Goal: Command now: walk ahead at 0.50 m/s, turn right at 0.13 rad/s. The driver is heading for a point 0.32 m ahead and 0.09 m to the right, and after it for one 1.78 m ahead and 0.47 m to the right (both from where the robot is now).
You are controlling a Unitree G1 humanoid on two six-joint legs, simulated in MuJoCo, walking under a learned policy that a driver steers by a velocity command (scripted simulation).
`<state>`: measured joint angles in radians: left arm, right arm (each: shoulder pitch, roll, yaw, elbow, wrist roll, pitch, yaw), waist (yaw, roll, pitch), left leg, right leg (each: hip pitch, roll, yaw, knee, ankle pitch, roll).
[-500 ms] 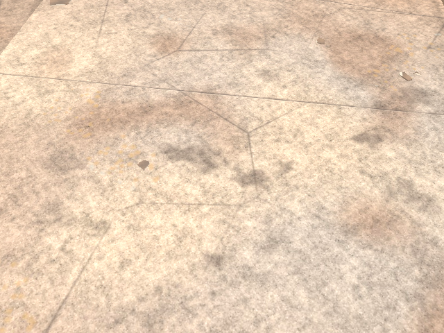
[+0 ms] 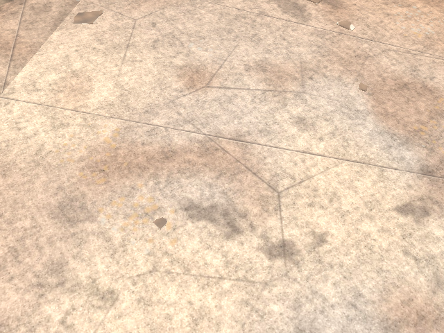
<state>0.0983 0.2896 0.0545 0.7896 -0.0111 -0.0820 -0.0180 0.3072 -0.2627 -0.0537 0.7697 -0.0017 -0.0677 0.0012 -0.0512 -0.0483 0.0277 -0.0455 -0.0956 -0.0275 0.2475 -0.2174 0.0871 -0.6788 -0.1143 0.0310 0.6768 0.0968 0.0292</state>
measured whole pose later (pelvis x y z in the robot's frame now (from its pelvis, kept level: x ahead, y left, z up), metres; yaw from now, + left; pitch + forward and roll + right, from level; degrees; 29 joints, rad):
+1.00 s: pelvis +0.58 -0.11 +0.00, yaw -26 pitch +2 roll +1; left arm 0.12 0.28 0.04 0.68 -0.01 -0.06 -0.02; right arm 0.39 -0.27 -0.05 0.84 0.01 -0.08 0.01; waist -0.09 -0.04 0.01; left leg -0.07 -0.04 0.01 0.26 -0.22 0.03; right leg -0.63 -0.08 0.05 0.70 -0.07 0.00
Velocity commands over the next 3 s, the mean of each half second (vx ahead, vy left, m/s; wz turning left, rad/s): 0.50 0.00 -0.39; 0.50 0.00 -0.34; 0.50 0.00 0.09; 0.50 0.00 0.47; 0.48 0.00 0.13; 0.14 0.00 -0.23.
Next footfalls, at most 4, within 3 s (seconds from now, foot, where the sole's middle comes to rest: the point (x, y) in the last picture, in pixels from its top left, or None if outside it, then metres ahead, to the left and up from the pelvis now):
0.18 right None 0.30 -0.15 -0.78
0.66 left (213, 292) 0.61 -0.01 -0.78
1.16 right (315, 251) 0.74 -0.35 -0.78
1.68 left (267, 168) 1.11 -0.23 -0.78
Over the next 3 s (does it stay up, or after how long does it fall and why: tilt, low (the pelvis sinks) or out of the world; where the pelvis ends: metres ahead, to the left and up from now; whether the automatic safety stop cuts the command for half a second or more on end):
stays up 1.50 -0.37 -0.01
